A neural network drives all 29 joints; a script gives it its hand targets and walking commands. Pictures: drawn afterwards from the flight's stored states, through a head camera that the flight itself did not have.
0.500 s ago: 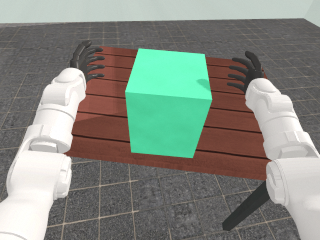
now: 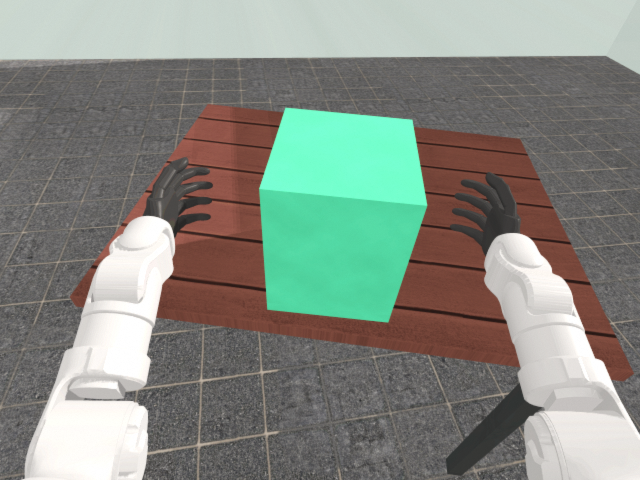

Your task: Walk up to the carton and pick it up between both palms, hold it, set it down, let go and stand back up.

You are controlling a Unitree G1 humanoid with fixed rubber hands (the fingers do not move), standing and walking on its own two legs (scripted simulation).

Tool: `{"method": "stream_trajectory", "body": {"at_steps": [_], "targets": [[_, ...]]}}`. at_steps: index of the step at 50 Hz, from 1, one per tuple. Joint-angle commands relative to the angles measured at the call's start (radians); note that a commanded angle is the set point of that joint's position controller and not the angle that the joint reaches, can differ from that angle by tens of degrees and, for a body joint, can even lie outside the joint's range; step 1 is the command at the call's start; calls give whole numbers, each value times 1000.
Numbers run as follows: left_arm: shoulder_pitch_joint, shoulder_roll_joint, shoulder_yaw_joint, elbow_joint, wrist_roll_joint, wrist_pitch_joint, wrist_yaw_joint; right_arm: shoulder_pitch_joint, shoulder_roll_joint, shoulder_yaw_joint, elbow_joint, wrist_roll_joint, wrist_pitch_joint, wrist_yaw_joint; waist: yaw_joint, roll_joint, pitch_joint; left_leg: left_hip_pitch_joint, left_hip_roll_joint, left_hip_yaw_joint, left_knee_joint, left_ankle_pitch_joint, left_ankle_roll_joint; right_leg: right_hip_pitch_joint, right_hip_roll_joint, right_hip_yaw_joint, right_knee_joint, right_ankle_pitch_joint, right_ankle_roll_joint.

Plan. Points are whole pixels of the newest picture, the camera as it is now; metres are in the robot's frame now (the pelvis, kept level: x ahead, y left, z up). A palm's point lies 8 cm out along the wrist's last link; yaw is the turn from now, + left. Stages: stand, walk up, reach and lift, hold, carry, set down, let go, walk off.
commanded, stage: set down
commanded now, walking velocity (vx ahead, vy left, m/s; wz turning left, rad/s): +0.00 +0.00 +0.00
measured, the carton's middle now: (337, 217) +0.49 -0.03 +0.07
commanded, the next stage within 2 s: let go in 1.86 s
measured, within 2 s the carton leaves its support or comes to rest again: neither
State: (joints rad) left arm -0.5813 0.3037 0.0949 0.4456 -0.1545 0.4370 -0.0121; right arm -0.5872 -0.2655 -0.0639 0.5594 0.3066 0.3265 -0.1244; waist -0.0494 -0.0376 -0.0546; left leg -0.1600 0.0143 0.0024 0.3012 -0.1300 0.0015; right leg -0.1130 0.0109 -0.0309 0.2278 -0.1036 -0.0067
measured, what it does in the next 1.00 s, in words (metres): stands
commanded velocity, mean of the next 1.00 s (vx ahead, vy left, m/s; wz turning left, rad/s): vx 0.00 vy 0.00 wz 0.00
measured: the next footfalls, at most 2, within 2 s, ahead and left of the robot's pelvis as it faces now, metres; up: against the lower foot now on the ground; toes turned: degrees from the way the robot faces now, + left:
none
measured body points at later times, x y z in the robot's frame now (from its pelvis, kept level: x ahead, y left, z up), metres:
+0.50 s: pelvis +0.01 +0.00 +0.00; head +0.00 +0.01 +0.45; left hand +0.32 +0.21 +0.09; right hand +0.31 -0.22 +0.09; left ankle +0.02 +0.12 -0.75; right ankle +0.01 -0.12 -0.75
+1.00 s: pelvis +0.03 +0.00 +0.00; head +0.03 +0.01 +0.45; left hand +0.27 +0.22 +0.03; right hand +0.26 -0.21 +0.03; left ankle +0.02 +0.12 -0.75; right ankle +0.01 -0.12 -0.75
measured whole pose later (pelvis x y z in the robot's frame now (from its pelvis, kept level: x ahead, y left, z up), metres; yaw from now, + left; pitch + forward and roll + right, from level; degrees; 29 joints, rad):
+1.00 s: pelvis +0.03 +0.00 +0.00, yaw -2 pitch -1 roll -1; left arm 0.20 0.27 0.02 -0.03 -0.16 0.29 -0.03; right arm 0.25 -0.19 0.01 0.01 0.22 0.15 -0.10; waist 0.04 -0.01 -0.01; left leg -0.07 0.03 0.04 0.28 -0.18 -0.01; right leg -0.04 0.03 0.01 0.20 -0.14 -0.01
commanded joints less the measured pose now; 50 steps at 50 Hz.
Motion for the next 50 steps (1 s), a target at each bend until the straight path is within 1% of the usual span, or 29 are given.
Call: {"method": "stream_trajectory", "body": {"at_steps": [1,8,14,22,29,33,36,39,41,46,50], "targets": [[-248,85,33,-223,9,1,-7,-239,-119,-33,-232,-2,-18,-3,5,51,-245,106,-16,5,-27,137,-1,108,20,7,-3,143,-24],[-75,61,38,-357,14,14,-17,-52,-93,-28,-382,0,-21,-14,17,45,-191,99,-13,10,-40,126,-4,129,14,21,-9,146,-21],[74,51,30,-453,5,-3,-22,109,-69,-22,-503,-6,-40,-20,30,45,-150,92,-8,17,-48,103,-11,129,9,30,-15,125,-16],[265,50,7,-534,-20,-69,-20,323,-38,-8,-632,-23,-83,-12,50,41,-106,88,3,23,-54,80,-19,113,-2,45,-30,89,-12],[427,54,-12,-575,-39,-146,-19,512,-22,12,-706,-38,-132,-2,67,46,-76,100,10,20,-45,116,-28,99,-9,55,-42,92,-13],[516,56,-24,-589,-46,-194,-20,619,-17,26,-734,-44,-169,1,73,52,-61,112,14,17,-36,152,-35,89,-11,58,-48,100,-16],[562,54,-33,-580,-46,-216,-20,668,-13,35,-725,-50,-187,6,76,60,-38,115,19,16,-34,157,-43,72,-13,59,-54,84,-19],[582,56,-40,-586,-41,-197,-17,677,-12,34,-707,-61,-182,14,75,64,-15,101,24,19,-44,125,-49,57,-13,60,-56,53,-19],[604,62,-41,-608,-37,-179,-11,689,-13,28,-709,-69,-180,20,77,60,-17,92,24,23,-47,114,-50,61,-11,60,-51,53,-16],[687,54,-38,-588,-9,-171,-14,764,-3,44,-673,-87,-198,29,87,51,-38,107,17,31,-33,192,-50,92,-8,66,-38,129,-9],[738,47,-38,-577,12,-173,-21,807,3,56,-644,-98,-221,31,91,52,-32,123,13,35,-26,239,-54,94,-6,69,-38,153,-9]]}}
